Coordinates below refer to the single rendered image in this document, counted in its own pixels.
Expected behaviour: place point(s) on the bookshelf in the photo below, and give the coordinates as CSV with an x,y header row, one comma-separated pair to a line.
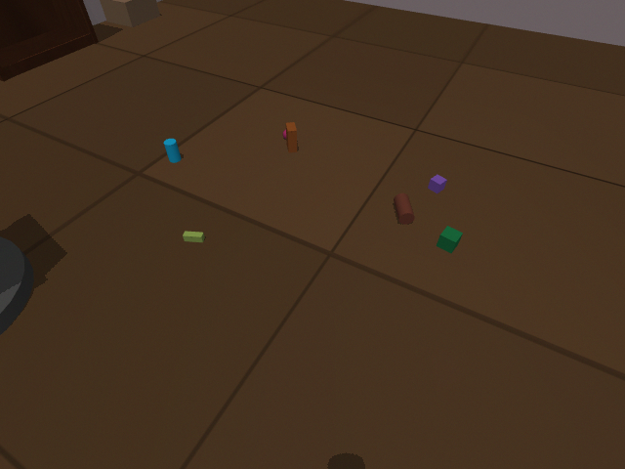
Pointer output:
x,y
36,32

